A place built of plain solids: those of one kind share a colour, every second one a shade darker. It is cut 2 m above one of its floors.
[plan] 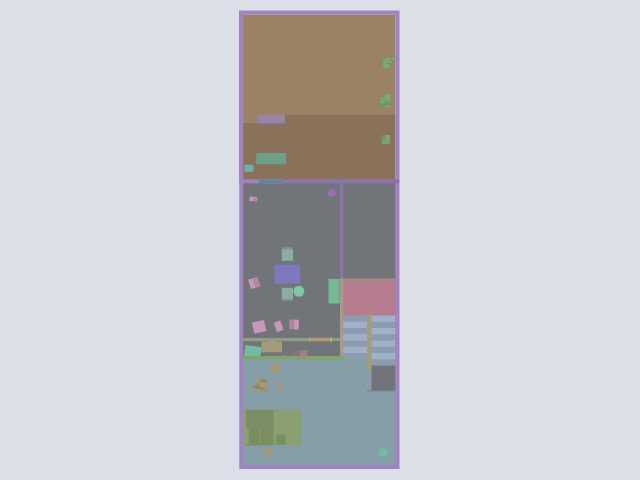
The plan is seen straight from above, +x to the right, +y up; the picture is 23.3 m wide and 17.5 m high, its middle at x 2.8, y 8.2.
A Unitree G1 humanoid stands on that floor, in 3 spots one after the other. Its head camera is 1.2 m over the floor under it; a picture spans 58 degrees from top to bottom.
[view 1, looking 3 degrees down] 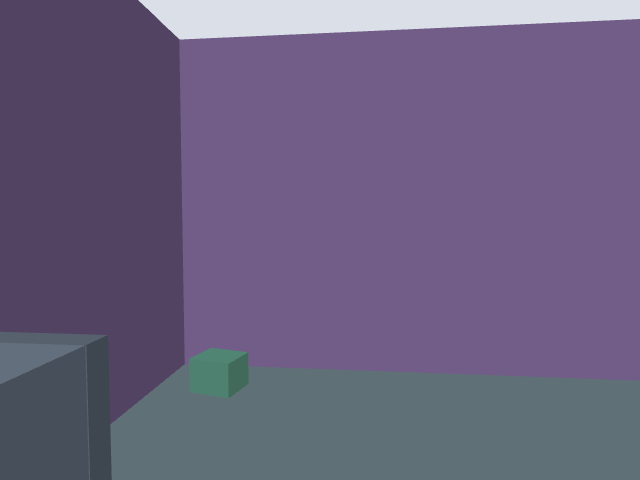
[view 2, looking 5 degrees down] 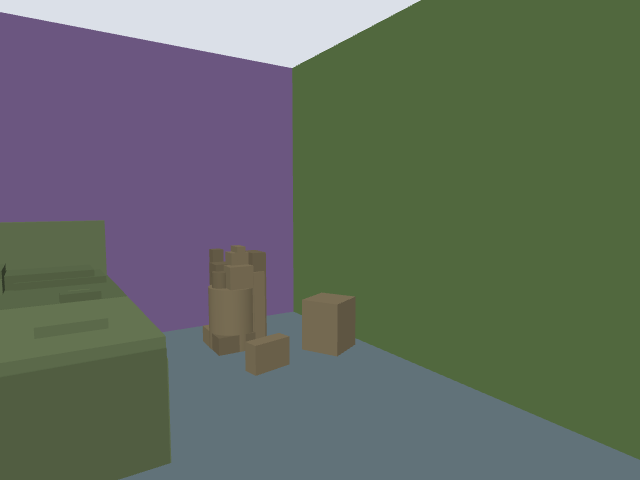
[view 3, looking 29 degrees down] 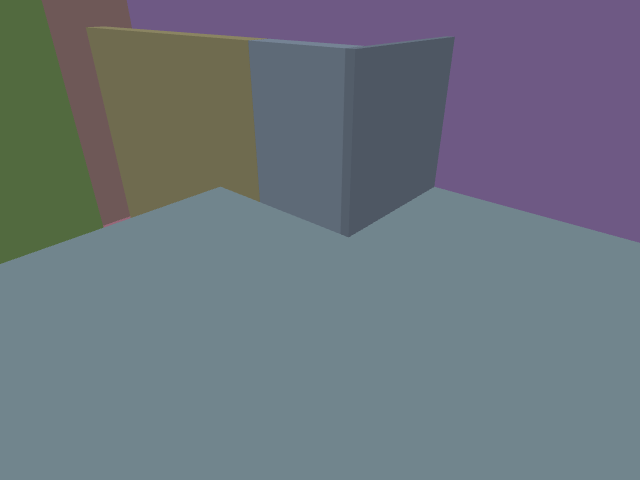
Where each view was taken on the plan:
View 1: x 4.08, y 3.35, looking -84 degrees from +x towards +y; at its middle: wall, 3.38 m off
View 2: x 4.08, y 1.55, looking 147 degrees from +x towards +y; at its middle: upper_back_wall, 4.24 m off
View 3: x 2.75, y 1.35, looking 41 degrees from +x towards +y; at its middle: upper_floor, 2.48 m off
